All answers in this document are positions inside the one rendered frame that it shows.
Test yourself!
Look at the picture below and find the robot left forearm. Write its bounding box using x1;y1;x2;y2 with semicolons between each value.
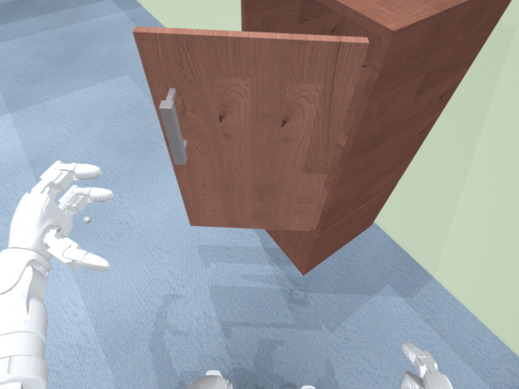
0;248;51;389

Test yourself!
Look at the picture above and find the cupboard door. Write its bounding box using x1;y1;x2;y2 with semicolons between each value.
133;26;369;231

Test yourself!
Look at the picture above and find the robot left hand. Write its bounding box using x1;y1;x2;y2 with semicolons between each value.
8;161;114;271

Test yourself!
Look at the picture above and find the handle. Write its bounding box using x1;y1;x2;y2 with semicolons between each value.
159;88;187;165

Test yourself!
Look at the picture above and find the robot right hand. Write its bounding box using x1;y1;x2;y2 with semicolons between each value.
401;342;453;389

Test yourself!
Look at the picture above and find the robot left shin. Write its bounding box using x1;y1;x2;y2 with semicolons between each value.
206;370;223;378

